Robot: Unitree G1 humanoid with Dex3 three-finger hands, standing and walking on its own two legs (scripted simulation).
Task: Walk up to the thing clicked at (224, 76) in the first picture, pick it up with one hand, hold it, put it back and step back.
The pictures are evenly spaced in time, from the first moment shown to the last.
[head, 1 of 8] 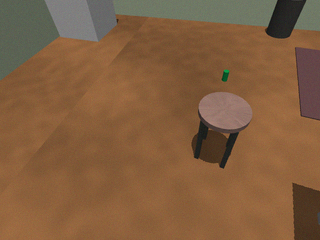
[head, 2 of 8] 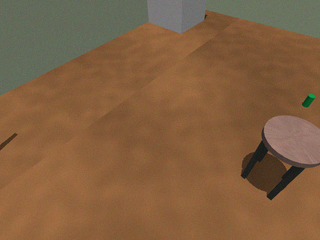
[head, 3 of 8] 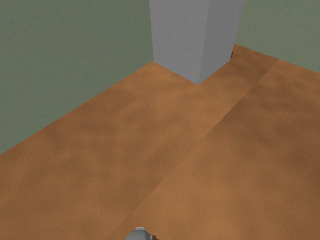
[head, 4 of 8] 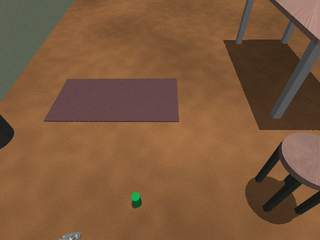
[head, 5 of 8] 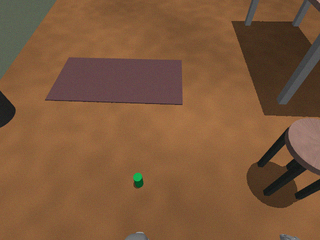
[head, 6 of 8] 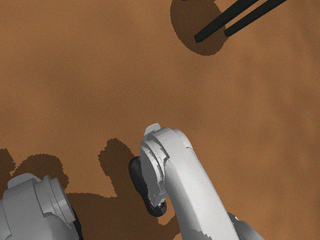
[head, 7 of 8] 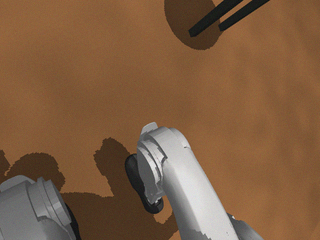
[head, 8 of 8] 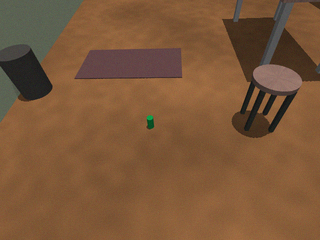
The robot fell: no
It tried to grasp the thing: yes
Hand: left
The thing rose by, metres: 0.67
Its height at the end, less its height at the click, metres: +0.00
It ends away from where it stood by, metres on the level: 0.01
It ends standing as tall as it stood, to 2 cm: yes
